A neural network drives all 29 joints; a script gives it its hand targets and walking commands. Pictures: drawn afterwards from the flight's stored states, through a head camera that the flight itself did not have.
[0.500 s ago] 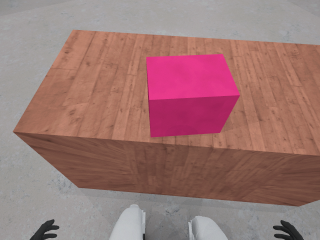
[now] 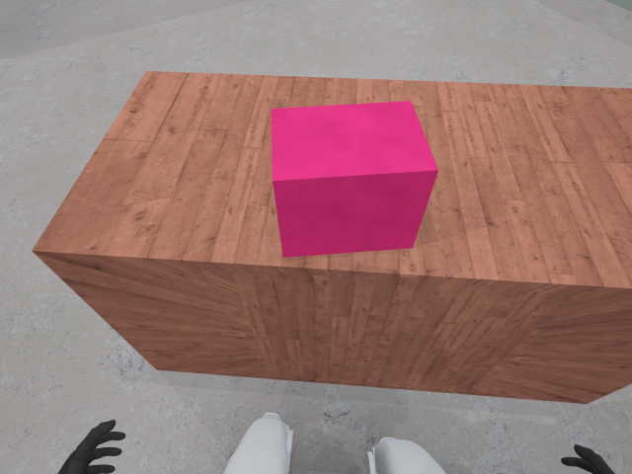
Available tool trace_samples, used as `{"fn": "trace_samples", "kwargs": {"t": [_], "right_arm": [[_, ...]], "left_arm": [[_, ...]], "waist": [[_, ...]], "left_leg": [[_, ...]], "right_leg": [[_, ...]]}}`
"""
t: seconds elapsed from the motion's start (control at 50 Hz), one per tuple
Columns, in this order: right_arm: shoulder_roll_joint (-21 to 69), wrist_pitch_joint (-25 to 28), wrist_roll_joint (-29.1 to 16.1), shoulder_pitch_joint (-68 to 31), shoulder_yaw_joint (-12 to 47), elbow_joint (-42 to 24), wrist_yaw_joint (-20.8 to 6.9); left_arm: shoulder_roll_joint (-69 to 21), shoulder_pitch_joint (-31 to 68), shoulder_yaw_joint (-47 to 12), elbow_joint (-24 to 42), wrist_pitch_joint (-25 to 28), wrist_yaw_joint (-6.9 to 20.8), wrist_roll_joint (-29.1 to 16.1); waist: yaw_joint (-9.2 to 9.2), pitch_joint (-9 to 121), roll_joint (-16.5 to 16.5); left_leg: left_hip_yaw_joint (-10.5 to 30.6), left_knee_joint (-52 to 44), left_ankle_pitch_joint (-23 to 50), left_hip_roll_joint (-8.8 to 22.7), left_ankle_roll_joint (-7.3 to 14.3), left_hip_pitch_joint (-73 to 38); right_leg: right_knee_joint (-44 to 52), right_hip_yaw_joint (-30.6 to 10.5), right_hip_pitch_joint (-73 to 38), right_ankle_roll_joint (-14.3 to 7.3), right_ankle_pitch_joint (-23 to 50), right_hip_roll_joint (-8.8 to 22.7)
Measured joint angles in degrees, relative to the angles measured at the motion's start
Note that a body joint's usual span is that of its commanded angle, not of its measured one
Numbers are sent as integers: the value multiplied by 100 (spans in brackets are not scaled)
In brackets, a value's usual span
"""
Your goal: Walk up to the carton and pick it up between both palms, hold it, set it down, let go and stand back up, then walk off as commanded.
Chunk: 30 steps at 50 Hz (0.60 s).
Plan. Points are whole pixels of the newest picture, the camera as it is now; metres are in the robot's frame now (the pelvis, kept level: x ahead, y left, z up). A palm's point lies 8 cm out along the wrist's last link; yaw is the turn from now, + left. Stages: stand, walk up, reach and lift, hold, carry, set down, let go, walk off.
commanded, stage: walk up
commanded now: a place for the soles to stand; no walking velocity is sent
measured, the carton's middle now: (345, 181) +0.53 -0.01 +0.01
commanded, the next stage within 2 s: none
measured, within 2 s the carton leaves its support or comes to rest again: neither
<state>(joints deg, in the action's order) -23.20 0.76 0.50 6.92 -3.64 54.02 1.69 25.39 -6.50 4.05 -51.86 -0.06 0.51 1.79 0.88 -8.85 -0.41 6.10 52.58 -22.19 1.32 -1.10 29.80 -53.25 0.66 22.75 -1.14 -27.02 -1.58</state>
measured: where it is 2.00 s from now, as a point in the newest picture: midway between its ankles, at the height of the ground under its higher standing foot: outside the picture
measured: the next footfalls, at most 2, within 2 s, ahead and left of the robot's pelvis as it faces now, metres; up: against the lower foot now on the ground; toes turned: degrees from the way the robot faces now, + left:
left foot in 0.52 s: +0.05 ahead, +0.12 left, +0.00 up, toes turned +0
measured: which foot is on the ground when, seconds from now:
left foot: down 0.00-0.34, up 0.36-0.50, down 0.52-1.00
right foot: down 0.00-1.00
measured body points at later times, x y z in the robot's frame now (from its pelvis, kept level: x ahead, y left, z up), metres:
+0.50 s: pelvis -0.02 +0.00 +0.02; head +0.01 -0.01 +0.46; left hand +0.07 +0.32 -0.09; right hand +0.05 -0.34 -0.10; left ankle +0.01 +0.12 -0.68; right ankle +0.03 -0.11 -0.69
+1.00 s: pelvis +0.01 -0.01 +0.05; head +0.02 -0.01 +0.50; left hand +0.10 +0.30 -0.08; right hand +0.15 -0.30 -0.07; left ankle +0.01 +0.12 -0.69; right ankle +0.03 -0.11 -0.69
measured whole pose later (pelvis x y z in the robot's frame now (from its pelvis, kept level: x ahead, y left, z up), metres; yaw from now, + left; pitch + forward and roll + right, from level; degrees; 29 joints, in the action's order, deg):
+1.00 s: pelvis +0.01 -0.01 +0.05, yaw +2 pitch -3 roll +0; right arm -20.4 2.5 0.6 4.4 -1.4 59.3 -0.1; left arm 20.0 -6.8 1.0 -60.7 2.5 0.5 0.3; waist -0.6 -2.6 0.5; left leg 2.5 32.3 -17.8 0.1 -0.8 11.7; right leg -31.5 -0.8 13.0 -1.1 -15.6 -2.0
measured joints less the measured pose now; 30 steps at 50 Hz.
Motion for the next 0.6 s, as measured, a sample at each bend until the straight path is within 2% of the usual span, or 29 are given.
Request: {"fn": "trace_samples", "kwargs": {"t": [0.04,0.08,0.12,0.18,0.24,0.3,0.32,0.36,0.4,0.44,0.5,0.52,0.56,0.6], "right_arm": [[-5,17,-11,7,2,59,-42],[-66,60,-14,56,-30,45,-76],[-105,86,-1,114,-72,26,-73],[-94,73,39,229,-96,94,-83],[-8,24,90,327,-59,193,-99],[77,-4,127,366,4,247,-103],[95,-13,125,360,6,273,-110],[90,-55,122,365,-20,279,-98],[32,-46,107,381,-46,256,-84],[-61,-6,71,438,-81,205,-78],[-158,67,60,574,-99,219,-92],[-141,84,63,604,-100,248,-93],[30,135,122,584,-59,320,-80],[145,182,146,626,20,309,-95]], "left_arm": [[-54,-47,-23,-55,4,11,6],[-139,-47,-48,-98,-35,18,12],[-209,-19,-54,-102,-81,27,3],[-275,30,-55,-136,-151,48,-16],[-273,81,-22,-138,-150,75,-34],[-214,134,42,-132,-68,103,-30],[-204,125,58,-130,-48,103,-24],[-218,53,81,-133,-23,99,21],[-250,-17,98,-143,-20,69,30],[-301,-83,98,-134,-26,28,32],[-359,-131,60,-141,-21,4,21],[-347,-134,45,-150,-20,10,29],[-288,-114,25,-212,-30,-3,-26],[-300,-152,-22,-252,-30,-21,-104]], "waist": [[-68,70,-76],[-70,82,-48],[-39,46,-32],[14,67,-41],[80,156,11],[64,135,51],[47,123,62],[1,155,79],[-67,160,70],[-83,167,122],[-81,225,256],[-70,237,233],[-100,162,-54],[-59,240,-109]], "left_leg": [[-94,-33,-350,-100,135,-126],[-143,-190,8,-129,225,-261],[-191,-332,407,-140,184,-350],[-193,-481,513,-179,-44,-449],[-68,-531,354,-121,-60,-361],[107,-652,561,-49,-129,-303],[162,-642,501,-47,-118,-285],[271,-384,-125,-155,55,-181],[177,53,-419,-261,173,-119],[24,280,-375,-283,248,-176],[-267,-219,-91,-141,265,-622],[-339,-543,-24,-144,269,-816],[-490,-742,47,-321,186,-996],[-451,-816,75,-351,139,-1023]], "right_leg": [[9,-78,39,-16,138,74],[38,-106,20,7,209,114],[27,-130,-11,37,229,156],[56,-175,-49,46,243,187],[199,-108,-27,-2,135,82],[429,29,-38,-72,452,-15],[499,67,-50,-94,577,-36],[578,100,-26,-119,651,-39],[631,82,-10,-129,661,14],[706,107,-12,-101,694,62],[757,212,-12,-32,697,77],[702,222,5,-5,657,118],[595,29,-28,5,591,280],[569,-113,-50,8,153,195]]}}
